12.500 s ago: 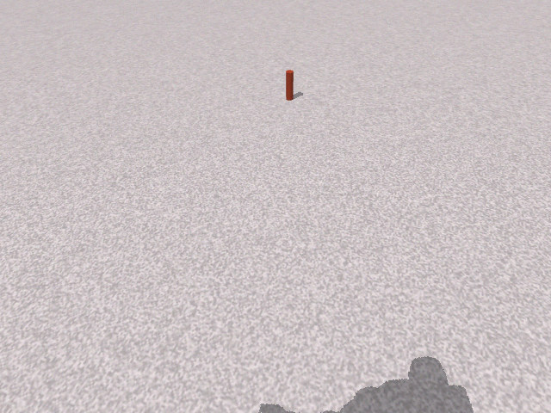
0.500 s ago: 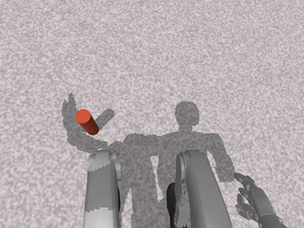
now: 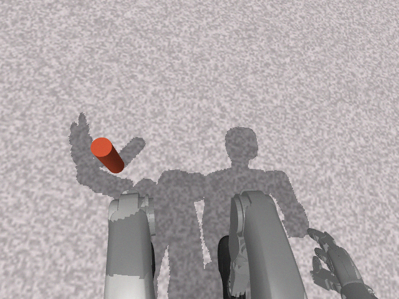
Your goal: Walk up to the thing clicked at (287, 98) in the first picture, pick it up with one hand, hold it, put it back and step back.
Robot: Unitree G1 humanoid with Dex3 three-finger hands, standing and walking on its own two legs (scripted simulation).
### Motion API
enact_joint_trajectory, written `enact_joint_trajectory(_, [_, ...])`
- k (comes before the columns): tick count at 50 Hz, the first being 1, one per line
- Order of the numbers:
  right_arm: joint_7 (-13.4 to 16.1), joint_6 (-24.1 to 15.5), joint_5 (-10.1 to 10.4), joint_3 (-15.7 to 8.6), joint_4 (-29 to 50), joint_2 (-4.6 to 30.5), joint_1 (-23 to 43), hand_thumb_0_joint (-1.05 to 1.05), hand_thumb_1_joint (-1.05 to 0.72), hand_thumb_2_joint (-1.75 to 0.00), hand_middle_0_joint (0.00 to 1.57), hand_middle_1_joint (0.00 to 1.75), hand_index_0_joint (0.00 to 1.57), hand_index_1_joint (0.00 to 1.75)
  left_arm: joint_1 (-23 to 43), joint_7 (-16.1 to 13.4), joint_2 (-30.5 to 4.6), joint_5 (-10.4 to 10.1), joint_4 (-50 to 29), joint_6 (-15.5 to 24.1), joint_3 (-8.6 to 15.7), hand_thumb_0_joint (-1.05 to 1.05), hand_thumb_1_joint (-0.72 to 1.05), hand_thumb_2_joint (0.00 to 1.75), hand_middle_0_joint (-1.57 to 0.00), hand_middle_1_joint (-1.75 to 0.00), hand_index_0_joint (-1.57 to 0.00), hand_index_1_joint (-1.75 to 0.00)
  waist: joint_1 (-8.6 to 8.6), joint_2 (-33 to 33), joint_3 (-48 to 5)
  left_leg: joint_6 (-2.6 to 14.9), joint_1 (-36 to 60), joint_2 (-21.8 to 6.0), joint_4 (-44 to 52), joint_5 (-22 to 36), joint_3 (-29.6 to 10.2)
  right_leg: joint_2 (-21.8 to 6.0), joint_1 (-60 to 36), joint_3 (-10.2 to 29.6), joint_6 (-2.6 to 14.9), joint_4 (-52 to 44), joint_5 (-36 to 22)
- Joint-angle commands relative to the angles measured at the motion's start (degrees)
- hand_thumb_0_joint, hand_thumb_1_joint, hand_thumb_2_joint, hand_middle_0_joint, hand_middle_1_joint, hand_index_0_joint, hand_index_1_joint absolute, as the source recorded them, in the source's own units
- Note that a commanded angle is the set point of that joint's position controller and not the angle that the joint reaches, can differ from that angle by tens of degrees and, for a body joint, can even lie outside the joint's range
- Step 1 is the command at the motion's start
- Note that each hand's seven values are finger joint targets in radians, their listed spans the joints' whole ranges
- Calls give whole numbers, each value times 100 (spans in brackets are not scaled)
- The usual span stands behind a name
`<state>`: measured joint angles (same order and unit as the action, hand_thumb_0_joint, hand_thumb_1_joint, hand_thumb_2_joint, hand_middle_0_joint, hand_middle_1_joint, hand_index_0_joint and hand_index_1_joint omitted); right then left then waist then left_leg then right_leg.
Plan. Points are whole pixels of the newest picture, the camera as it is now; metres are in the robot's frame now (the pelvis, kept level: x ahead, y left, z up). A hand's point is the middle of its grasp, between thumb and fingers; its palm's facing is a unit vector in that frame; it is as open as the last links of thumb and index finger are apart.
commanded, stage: go down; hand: left
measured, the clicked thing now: (109, 157) +0.44 +0.24 -0.30
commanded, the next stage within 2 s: approach in 0.08 s
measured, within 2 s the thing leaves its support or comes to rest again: neither
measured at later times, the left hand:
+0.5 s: hand out of the picture +0.35 +0.40 -0.07, palm faces +0.21 -0.98 -0.02, open 17.7 cm
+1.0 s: hand (74, 174) +0.38 +0.31 -0.26, palm faces +0.17 -0.98 +0.06, open 17.6 cm
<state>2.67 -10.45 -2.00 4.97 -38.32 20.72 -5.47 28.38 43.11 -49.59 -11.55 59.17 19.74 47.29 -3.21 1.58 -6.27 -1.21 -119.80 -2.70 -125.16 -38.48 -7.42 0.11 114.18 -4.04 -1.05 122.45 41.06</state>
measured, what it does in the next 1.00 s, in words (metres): lowers itself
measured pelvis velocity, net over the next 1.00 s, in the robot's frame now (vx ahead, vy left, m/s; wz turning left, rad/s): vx -0.01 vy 0.01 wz -0.13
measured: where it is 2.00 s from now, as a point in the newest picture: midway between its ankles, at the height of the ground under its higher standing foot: (188, 287)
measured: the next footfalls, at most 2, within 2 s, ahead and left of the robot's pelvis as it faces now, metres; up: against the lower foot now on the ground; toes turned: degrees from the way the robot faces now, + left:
none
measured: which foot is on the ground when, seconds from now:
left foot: down 0.00-1.00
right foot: down 0.00-1.00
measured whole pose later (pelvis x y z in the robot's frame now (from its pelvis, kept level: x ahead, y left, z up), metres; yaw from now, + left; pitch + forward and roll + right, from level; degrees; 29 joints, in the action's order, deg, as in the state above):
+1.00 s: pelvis -0.01 +0.01 -0.12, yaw -8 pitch +17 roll -12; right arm -3.1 -6.3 -14.3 20.7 -36.7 21.1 8.2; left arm 29.9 32.8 -45.3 -16.5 79.5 53.1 41.0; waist -9.3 12.5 10.2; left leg -2.3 -128.4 -2.7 -150.8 -40.6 -17.7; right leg 4.4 121.2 -9.9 -3.0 142.1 39.3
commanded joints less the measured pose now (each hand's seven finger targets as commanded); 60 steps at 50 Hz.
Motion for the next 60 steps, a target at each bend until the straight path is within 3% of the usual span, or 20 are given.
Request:
enact_joint_trajectory(1, [98,-161,25,-480,350,1316,-646,0,-90,-90,20,30,20,30,925,-20,-2577,-260,-1118,301,482,0,-61,5,-4,-6,-4,-6,270,-1451,-3517,223,2971,48,1590,882,281,138,-1244,-177,361,-1186,-871])
enact_joint_trajectory(3, [93,-155,20,-453,337,1309,-618,0,-90,-90,20,30,20,30,789,-18,-2646,-256,-1028,296,559,0,-61,5,-4,-5,-4,-6,340,-1481,-3415,223,2863,53,1598,817,294,143,-1225,-180,365,-1155,-833])
enact_joint_trajectory(9, [73,-161,-1,-433,340,1347,-644,0,-92,-91,20,30,20,30,786,80,-2594,-294,-807,310,535,0,-61,5,-9,-8,-6,-11,249,-1286,-3399,250,2800,53,1401,969,310,160,-1244,-187,346,-1119,-928])
enact_joint_trajectory(12, [51,-171,-4,-417,330,1350,-569,0,-90,-90,20,30,20,30,638,150,-2309,-370,-462,392,476,0,-60,0,-7,-7,-7,-7,156,-1164,-3025,247,2493,53,1347,646,258,173,-1000,-252,346,-1019,-715])
enact_joint_trajectory(17, [-11,-295,-92,-277,289,1295,-382,0,-90,-90,20,30,20,30,968,265,-1818,-711,-151,1001,342,0,-61,0,-7,-9,-7,-8,-96,-618,-2675,293,1746,53,798,525,315,239,-1052,-264,281,-913,-651])
enact_joint_trajectory(23, [-77,-359,-321,-61,266,1412,-142,0,-90,-89,20,30,20,30,1401,267,-1435,-773,321,1799,-66,0,-61,2,-7,-9,-7,-9,-269,-861,-2594,203,1826,-1,393,384,208,297,-695,-446,308,-468,-599])
enact_joint_trajectory(28, [-178,-232,-532,98,246,1523,58,0,-90,-89,20,30,20,30,1190,-38,-1904,-662,264,2243,213,0,-61,2,-7,-9,-8,-9,38,-1425,-2842,97,2083,-62,143,584,189,347,-639,-551,334,-40,-702])
enact_joint_trajectory(32, [-248,-32,-706,254,290,1631,328,0,-91,-90,20,30,20,30,1084,-317,-2185,-526,-188,2591,417,0,-61,3,-7,-11,-8,-11,67,-2033,-2890,25,2252,-112,-11,893,131,364,-699,-659,338,312,-1013])
enact_joint_trajectory(33, [-277,10,-745,304,250,1609,359,0,-91,-90,20,30,20,30,852,-334,-1881,-509,5,2639,228,0,-61,2,-7,-11,-8,-10,-9,-1894,-2826,24,2247,-130,-85,963,88,387,-648,-691,330,344,-1030])
enact_joint_trajectory(35, [-294,71,-830,347,346,1683,552,0,-91,-90,20,30,20,30,683,-390,-1902,-504,-193,2837,318,0,-61,2,-8,-11,-8,-10,-44,-2062,-2855,1,2340,-142,-169,1155,33,394,-717,-745,326,463,-1212])
enact_joint_trajectory(37, [-320,122,-893,403,354,1730,660,0,-91,-90,20,30,20,30,723,-392,-1414,-579,-14,2976,37,0,-61,3,-8,-11,-8,-11,-292,-1998,-2693,-6,2326,-176,-289,1101,-69,416,-594,-844,311,538,-1219])
enact_joint_trajectory(40, [-335,178,-987,560,310,1795,750,0,-91,-90,20,30,20,30,667,-450,-1142,-689,549,3140,-160,0,-59,4,-7,-11,-7,-10,-584,-1573,-2443,36,2018,-185,-598,1003,-183,452,-720,-951,266,571,-1288])
enact_joint_trajectory(44, [-384,279,-1109,848,396,1806,1004,0,-90,-89,20,30,20,30,1084,-726,-1064,-693,1061,3446,-490,0,-61,5,-5,-12,-8,-9,-819,-1217,-1923,84,1472,-196,-846,566,-290,496,-704,-1054,229,596,-1043])
enact_joint_trajectory(48, [-485,352,-1262,1029,463,1857,1240,0,-90,-89,20,30,20,30,1187,-1187,-881,-593,1269,3853,-662,0,-61,5,-5,-11,-8,-8,-824,-1325,-1730,40,1476,-198,-915,340,-350,534,-673,-1165,226,661,-936])
enact_joint_trajectory(52, [-586,456,-1431,1111,424,1943,1295,0,-90,-90,20,30,20,30,1020,-1753,-950,-312,1345,4123,-641,0,-61,7,-4,-12,-7,-9,-745,-1676,-1509,-38,1558,-197,-878,415,-405,548,-713,-1276,228,804,-1043])
enact_joint_trajectory(53, [-625,488,-1453,1152,492,1911,1372,0,-90,-90,20,30,20,30,1013,-1864,-627,-283,1298,4191,-842,0,-61,7,-4,-13,-8,-10,-816,-1696,-1444,-73,1606,-196,-834,501,-431,538,-709,-1317,220,828,-1097])
enact_joint_trajectory(54, [-635,515,-1492,1119,447,1978,1357,0,-90,-90,20,30,20,30,935,-2014,-1003,-174,1142,4257,-618,0,-61,6,-5,-12,-8,-9,-715,-1900,-1419,-85,1641,-205,-812,497,-441,546,-673,-1331,239,879,-1123])
enact_joint_trajectory(56, [-686,603,-1574,1137,490,1967,1420,0,-90,-90,20,30,20,30,800,-2210,-761,-68,1089,4325,-784,0,-61,6,-5,-12,-8,-9,-755,-2017,-1448,-130,1771,-213,-815,730,-459,549,-742,-1361,230,932,-1294])
enact_joint_trajectory(57, [-700,637,-1599,1129,447,1986,1395,0,-90,-90,20,30,20,30,762,-2324,-922,6,1047,4345,-724,0,-61,7,-5,-12,-8,-9,-748,-2107,-1392,-126,1725,-221,-821,726,-465,549,-744,-1356,243,958,-1321])
enact_joint_trajectory(60, [-754,745,-1649,1158,481,1995,1387,0,-90,-90,20,30,20,30,843,-2564,-752,108,870,4410,-914,0,-61,7,-5,-11,-8,-9,-907,-2117,-1333,-123,1679,-211,-791,641,-524,556,-779,-1409,226,931,-1337])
